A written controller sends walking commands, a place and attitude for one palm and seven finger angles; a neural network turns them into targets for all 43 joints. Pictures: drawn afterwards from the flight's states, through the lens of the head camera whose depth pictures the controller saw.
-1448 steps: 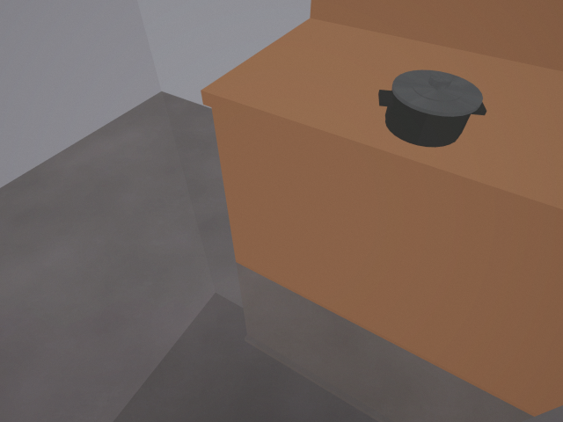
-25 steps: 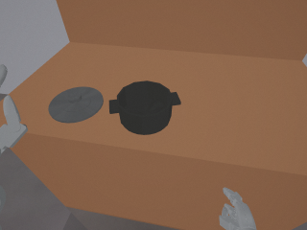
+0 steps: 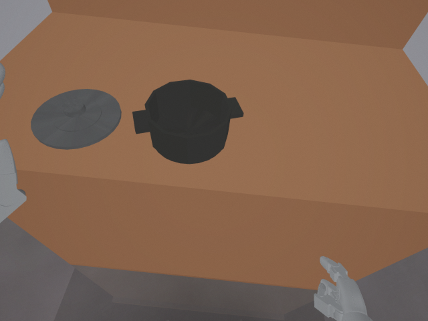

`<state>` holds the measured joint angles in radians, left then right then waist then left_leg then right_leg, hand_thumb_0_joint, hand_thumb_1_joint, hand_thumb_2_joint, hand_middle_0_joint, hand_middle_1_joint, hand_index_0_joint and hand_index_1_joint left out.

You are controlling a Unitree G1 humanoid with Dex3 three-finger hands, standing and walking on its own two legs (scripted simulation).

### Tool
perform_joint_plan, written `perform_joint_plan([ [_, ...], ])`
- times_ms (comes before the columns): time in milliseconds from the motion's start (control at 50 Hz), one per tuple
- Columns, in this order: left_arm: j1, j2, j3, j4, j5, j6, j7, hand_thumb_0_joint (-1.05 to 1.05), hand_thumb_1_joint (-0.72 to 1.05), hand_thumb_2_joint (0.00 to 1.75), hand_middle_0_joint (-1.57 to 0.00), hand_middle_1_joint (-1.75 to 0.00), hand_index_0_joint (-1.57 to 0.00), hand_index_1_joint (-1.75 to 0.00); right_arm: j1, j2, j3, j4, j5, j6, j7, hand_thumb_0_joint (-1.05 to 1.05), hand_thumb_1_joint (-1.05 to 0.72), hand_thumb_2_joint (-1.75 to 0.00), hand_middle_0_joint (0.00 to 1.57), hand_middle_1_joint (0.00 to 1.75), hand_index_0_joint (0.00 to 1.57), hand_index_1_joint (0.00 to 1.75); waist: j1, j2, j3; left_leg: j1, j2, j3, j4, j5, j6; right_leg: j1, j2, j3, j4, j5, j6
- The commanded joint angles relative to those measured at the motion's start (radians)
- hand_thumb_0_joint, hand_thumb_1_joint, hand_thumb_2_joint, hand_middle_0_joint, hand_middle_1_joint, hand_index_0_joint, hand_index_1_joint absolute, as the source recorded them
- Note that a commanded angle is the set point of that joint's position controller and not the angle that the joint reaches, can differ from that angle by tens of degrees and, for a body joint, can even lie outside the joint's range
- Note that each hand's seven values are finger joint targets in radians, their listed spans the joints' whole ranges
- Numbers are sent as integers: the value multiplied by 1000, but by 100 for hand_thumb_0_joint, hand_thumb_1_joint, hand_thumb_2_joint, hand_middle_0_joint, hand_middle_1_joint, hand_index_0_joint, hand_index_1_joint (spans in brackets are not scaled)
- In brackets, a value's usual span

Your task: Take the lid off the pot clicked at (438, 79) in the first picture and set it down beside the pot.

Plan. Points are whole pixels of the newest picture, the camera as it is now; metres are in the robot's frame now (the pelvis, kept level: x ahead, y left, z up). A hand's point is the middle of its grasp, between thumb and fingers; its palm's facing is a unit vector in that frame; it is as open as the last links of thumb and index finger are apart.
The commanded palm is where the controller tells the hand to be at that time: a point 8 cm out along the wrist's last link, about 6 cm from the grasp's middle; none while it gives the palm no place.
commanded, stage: step back with the hand held close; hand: left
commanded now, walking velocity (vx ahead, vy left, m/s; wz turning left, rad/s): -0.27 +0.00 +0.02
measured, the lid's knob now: (74, 108) +0.49 +0.33 +0.09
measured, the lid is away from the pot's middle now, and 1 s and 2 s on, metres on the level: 0.24 0.24 0.24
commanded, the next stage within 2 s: stop stepping back and stand still in 0.94 s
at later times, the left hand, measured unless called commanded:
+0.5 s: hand out of the picture +0.13 +0.24 +0.26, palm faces +0.49 -0.77 -0.42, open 7.4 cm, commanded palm +0.07 +0.29 +0.27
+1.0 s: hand out of the picture +0.04 +0.25 +0.27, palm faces +0.50 -0.79 -0.34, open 7.4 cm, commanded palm -0.03 +0.31 +0.27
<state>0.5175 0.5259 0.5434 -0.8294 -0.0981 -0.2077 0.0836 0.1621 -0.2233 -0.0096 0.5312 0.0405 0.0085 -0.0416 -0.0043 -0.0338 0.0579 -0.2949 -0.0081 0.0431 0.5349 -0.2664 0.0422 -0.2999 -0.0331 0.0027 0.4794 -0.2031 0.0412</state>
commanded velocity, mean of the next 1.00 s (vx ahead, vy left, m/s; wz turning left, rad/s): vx -0.35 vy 0.00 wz -0.01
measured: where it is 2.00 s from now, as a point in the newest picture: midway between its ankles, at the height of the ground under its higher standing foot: outside the picture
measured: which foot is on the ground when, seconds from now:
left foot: down 0.00-0.82, up 0.84-0.98, down 1.00-1.00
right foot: down 0.00-0.34, up 0.36-0.48, down 0.50-1.00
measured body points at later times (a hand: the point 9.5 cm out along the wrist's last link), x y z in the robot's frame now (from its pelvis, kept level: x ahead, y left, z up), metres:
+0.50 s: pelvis -0.06 +0.01 -0.01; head -0.04 +0.04 +0.44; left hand +0.10 +0.28 +0.28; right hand +0.10 -0.22 -0.08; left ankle +0.01 +0.09 -0.74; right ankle -0.07 -0.13 -0.73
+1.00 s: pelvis -0.15 +0.02 -0.01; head -0.14 +0.05 +0.44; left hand +0.01 +0.29 +0.29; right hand +0.01 -0.23 -0.08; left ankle -0.16 +0.12 -0.74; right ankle -0.10 -0.13 -0.74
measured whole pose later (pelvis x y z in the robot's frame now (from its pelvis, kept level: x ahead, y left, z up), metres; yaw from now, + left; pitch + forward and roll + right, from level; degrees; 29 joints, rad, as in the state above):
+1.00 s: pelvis -0.15 +0.02 -0.01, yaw +3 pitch +3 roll -3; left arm 0.34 0.47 0.53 -0.78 -0.07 -0.28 0.14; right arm 0.22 -0.22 -0.02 0.61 0.02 -0.05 -0.05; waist -0.02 -0.02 -0.03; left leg -0.36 0.03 -0.02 0.64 -0.31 0.02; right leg -0.37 0.01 0.00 0.52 -0.20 0.04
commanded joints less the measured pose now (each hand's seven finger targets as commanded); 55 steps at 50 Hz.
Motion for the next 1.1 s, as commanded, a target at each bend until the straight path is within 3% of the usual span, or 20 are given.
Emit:
perform_joint_plan([
  [0,-65,152,169,-188,-15,-71,53,0,90,90,-20,-30,-20,-30,-61,-120,-48,-147,-5,-79,-12,0,-90,-90,20,30,20,30,13,235,-225,-39,198,-149,-129,372,31,128,-3,-9,152,23,-31],
  [80,-149,145,167,-108,-8,-68,65,0,90,90,-20,-30,-20,-30,-40,-126,-50,-132,-4,-104,-16,0,-90,-90,20,30,20,30,4,144,-162,-163,170,-135,-86,59,23,140,-25,27,106,73,-45],
  [180,-186,146,124,-65,8,-62,72,0,90,90,-20,-30,-20,-30,-15,-105,-52,-100,-7,-92,-16,0,-90,-90,20,30,20,30,-23,-109,-142,19,32,-70,236,-143,-18,-146,-219,207,-217,-117,-120],
  [260,-155,128,109,-89,8,-72,84,0,90,90,-20,-30,-20,-30,-50,-111,-40,-117,-9,-94,-28,0,-90,-90,20,30,20,30,-21,14,-124,-12,86,-141,25,-142,6,-142,-114,80,-116,-140,-86],
  [320,-169,135,137,-159,12,-107,91,0,90,90,-20,-30,-20,-30,-78,-136,-35,-141,-10,-120,-40,0,-90,-90,20,30,20,30,-10,315,-107,-310,235,-319,-317,-420,63,80,60,-23,219,-175,-41],
  [340,-175,125,139,-169,16,-111,89,0,90,90,-20,-30,-20,-30,-61,-115,-36,-137,-15,-133,-41,0,-90,-90,20,30,20,30,-9,332,-125,-330,267,-347,-341,-353,80,103,83,-18,338,-159,-35],
  [420,-125,125,143,-141,8,-103,85,0,90,90,-20,-30,-20,-30,-36,-111,-49,-114,-28,-158,-19,0,-90,-90,20,30,20,30,1,185,-186,-130,222,-233,-139,120,57,67,51,11,145,-130,-45],
  [500,-167,147,132,-107,9,-126,71,0,90,90,-20,-30,-20,-30,-27,-116,-51,-90,-38,-142,-14,0,-90,-90,20,30,20,30,-13,99,-179,-83,138,-165,-17,82,-3,26,-69,102,-67,179,-85],
  [560,-125,150,129,-157,7,-132,65,0,90,90,-20,-30,-20,-30,-48,-113,-64,-92,-21,-129,-17,0,-90,-90,20,30,20,30,-15,65,-295,65,137,-151,3,244,-9,30,-40,59,-27,229,-73],
  [700,-142,148,176,-156,-5,-141,76,0,90,90,-20,-30,-20,-30,-50,-110,-71,-107,-33,-145,-22,0,-90,-90,20,30,20,30,-5,287,-207,-340,265,-289,-337,-352,51,199,108,-6,241,-189,-55],
  [760,-142,160,167,-98,-12,-132,77,0,90,90,-20,-30,-20,-30,-33,-99,-77,-93,-29,-142,-14,0,-90,-90,20,30,20,30,-13,134,-220,-186,185,-208,-143,-211,9,89,25,67,3,-149,-98],
  [820,-246,194,137,-81,7,-120,86,0,90,90,-20,-30,-20,-30,-16,-107,-93,-54,-27,-114,-10,0,-90,-90,20,30,20,30,-16,-156,-172,80,-7,-65,501,-144,-68,-376,-325,389,-382,-351,-212],
  [900,-250,111,57,-14,27,-83,67,0,90,90,-20,-30,-20,-30,-65,-76,-49,-73,-21,-93,-17,0,-90,-90,20,30,20,30,-34,-105,-50,-22,57,-99,264,-117,-34,-184,-206,157,-168,196,-153],
  [940,-240,122,67,-48,23,-107,71,0,90,90,-20,-30,-20,-30,-48,-108,-53,-49,-26,-110,-25,0,-90,-90,20,30,20,30,-40,57,-80,-8,82,-91,-101,68,-18,-68,-112,112,-16,269,-107],
  [960,-237,119,65,-108,22,-125,66,0,90,90,-20,-30,-20,-30,-45,-133,-66,-56,-26,-119,-23,0,-90,-90,20,30,20,30,-29,188,-128,-33,184,-187,-178,277,20,-11,-4,47,95,227,-56],
  [1000,-176,152,133,-118,3,-133,57,0,90,90,-20,-30,-20,-30,-25,-100,-79,-68,-34,-141,-9,0,-90,-90,20,30,20,30,-22,242,-256,52,313,-269,-154,701,85,-90,93,21,349,-156,-30],
  [1020,-62,-245,-413,823,70,71,-62,0,90,90,-20,-30,-20,-30,117,-325,-136,285,-55,-237,59,0,-90,-90,20,30,20,30,-124,431,-185,99,332,-370,37,1193,60,-371,70,159,614,-234,-12],
  [1040,-353,181,104,-503,-19,-79,16,0,90,90,-20,-30,-20,-30,-81,-68,-93,-126,-3,-181,65,0,-90,-90,20,30,20,30,21,236,-428,272,354,-255,-122,839,82,-169,91,134,586,-373,-11],
  [1060,-204,298,216,-404,-8,-120,56,0,90,90,-20,-30,-20,-30,-4,-124,-98,-106,-14,-193,22,0,-90,-90,20,30,20,30,-23,114,-394,206,335,-289,-85,739,107,-203,94,77,559,-338,-17],
  [1080,47,193,221,-302,-28,-83,67,0,90,90,-20,-30,-20,-30,-15,-80,-81,-103,-16,-180,35,0,-90,-90,20,30,20,30,8,193,-400,241,305,-273,-97,743,110,-213,91,58,486,-315,-18],
])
